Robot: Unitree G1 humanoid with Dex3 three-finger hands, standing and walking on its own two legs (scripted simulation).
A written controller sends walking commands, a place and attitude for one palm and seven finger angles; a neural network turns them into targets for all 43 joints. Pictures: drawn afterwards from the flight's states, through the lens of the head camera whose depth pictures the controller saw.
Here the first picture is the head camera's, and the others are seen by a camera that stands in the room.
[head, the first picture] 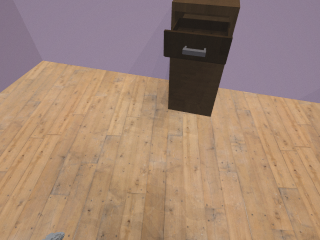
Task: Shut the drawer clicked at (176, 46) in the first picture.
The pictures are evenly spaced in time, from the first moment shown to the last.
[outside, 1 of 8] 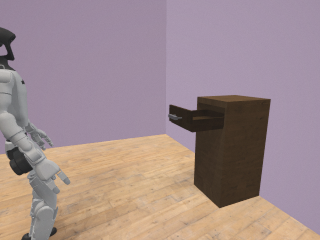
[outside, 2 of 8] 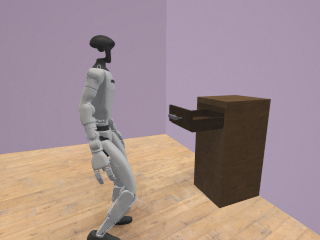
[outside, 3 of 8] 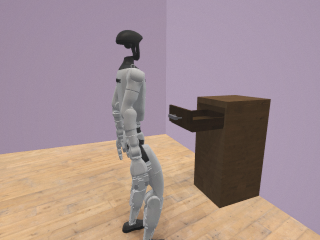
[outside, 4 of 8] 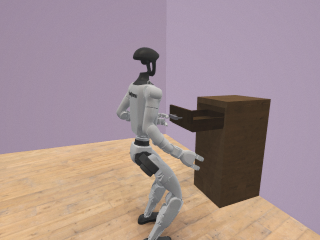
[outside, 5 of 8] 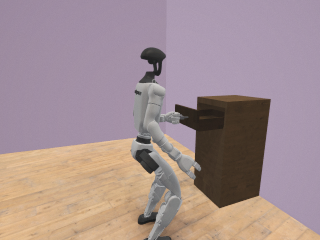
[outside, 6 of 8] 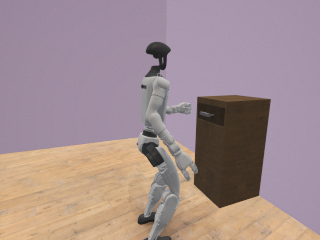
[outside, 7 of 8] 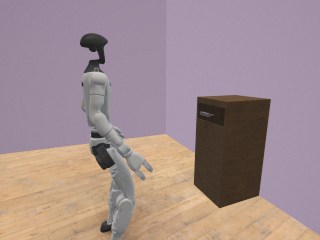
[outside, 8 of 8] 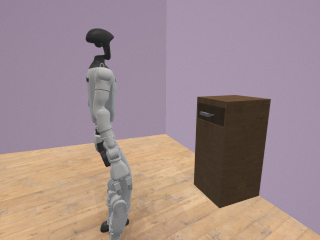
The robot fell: no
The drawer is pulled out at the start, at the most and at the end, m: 0.29 0.29 0.00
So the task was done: yes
